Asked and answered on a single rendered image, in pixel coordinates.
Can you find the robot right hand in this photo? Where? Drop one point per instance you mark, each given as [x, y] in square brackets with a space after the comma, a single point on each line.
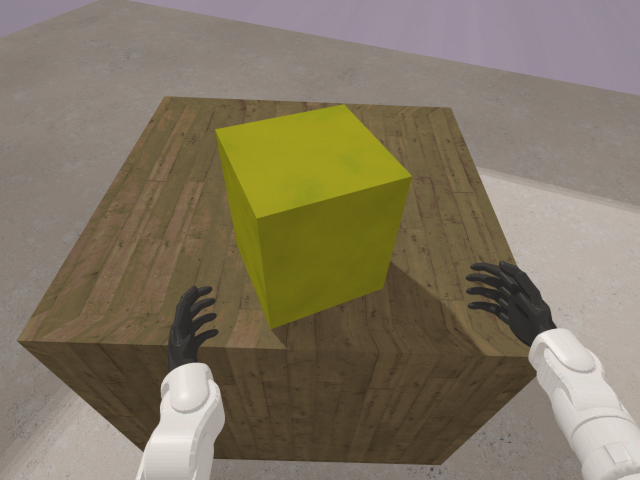
[521, 305]

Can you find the robot left hand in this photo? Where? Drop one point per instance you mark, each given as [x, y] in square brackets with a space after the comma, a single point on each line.
[183, 344]

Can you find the pedestal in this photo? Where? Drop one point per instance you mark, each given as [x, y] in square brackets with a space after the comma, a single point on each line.
[403, 375]

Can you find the carton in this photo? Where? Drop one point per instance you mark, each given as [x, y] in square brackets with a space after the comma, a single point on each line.
[316, 203]

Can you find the right robot forearm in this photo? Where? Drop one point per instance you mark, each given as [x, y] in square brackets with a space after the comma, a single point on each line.
[598, 428]

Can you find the left robot forearm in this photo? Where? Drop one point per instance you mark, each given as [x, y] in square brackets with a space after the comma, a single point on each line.
[192, 415]

